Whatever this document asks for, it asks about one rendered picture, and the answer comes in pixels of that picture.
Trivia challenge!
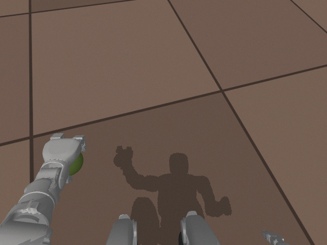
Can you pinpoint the left robot arm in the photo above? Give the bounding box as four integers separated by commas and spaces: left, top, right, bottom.
0, 160, 69, 245

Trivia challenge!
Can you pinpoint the left robot hand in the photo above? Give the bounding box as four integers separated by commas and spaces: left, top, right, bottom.
42, 133, 86, 183

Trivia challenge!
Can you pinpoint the ball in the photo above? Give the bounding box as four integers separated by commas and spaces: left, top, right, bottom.
69, 153, 83, 176

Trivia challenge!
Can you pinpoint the right robot hand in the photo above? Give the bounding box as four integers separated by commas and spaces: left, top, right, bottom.
262, 230, 290, 245

